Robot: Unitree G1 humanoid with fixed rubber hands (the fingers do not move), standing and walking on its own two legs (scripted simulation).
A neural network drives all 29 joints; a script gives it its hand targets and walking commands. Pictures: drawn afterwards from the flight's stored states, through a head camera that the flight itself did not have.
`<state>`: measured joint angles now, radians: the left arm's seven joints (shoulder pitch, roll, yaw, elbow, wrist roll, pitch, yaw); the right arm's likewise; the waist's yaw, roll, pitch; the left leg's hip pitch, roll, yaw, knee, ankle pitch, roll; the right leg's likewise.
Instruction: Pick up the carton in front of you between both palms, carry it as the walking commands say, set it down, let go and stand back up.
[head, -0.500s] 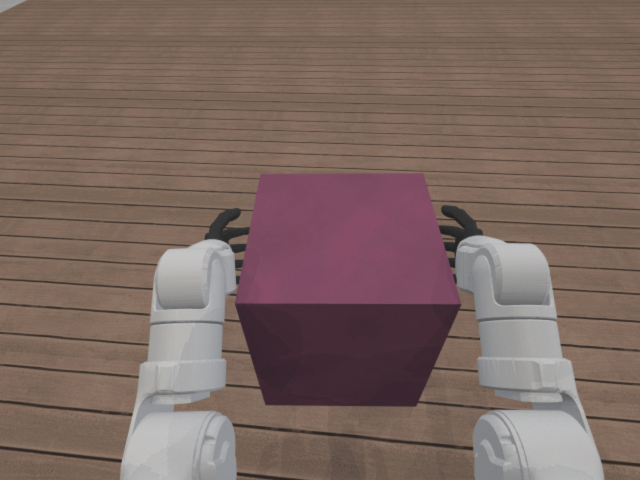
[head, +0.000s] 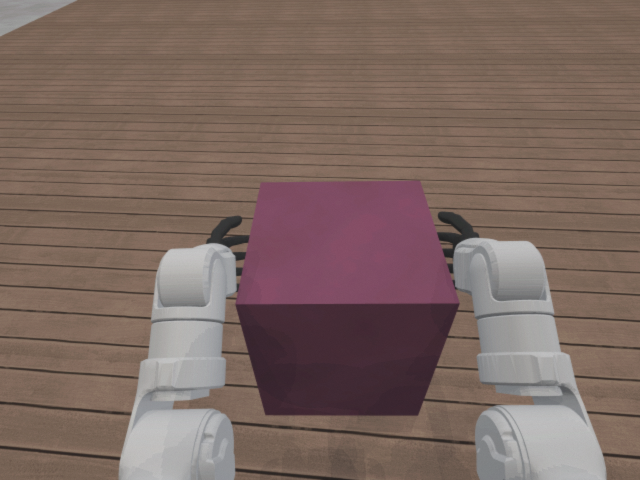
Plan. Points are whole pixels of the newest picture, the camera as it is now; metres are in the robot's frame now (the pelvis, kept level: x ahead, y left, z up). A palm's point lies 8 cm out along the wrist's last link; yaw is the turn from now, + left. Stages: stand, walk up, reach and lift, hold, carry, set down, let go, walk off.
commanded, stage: carry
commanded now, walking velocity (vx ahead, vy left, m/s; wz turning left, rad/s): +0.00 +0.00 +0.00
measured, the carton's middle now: (340, 301) +0.35 +0.00 +0.05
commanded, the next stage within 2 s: none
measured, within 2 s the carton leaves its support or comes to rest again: neither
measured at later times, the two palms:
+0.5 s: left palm (210, 201) +0.41 +0.16 +0.18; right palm (451, 204) +0.40 -0.14 +0.17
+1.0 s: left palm (273, 97) +0.65 +0.10 +0.20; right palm (449, 82) +0.69 -0.20 +0.21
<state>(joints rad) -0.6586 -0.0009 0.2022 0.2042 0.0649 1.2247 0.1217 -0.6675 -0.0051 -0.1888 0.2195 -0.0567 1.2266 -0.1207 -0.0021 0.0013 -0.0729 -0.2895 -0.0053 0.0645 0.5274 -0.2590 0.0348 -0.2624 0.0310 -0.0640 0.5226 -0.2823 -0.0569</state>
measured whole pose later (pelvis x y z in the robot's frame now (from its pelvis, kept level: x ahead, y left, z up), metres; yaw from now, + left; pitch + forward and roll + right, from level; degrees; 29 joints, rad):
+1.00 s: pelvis +0.28 -0.08 +0.07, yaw +2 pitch +3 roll -1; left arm -0.80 -0.02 0.25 -0.04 0.02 1.30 0.17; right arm -0.82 0.02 -0.32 -0.07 -0.07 1.34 -0.14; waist 0.08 0.02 0.13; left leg -0.74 0.00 -0.02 1.54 -0.40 0.07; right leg -0.54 0.01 -0.18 0.78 -0.30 -0.12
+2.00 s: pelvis +0.89 -0.10 +0.11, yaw +2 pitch +5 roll +0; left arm -0.25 -0.15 0.15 -0.20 0.11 1.17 0.10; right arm -0.23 0.15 -0.19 -0.23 -0.11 1.18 -0.08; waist 0.00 0.01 -0.06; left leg -0.41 0.03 0.06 1.08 -0.40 0.00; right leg -0.34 -0.03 -0.20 0.42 -0.16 -0.06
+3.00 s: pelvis +1.20 -0.08 +0.10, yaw +0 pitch +3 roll +0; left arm -0.13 -0.13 0.12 -0.12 0.16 1.08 0.06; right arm -0.14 0.13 -0.11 -0.11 -0.16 1.09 -0.05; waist 0.00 0.00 -0.17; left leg -0.35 0.07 0.20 0.58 -0.28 0.02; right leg -0.24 -0.05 -0.13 0.57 -0.38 0.00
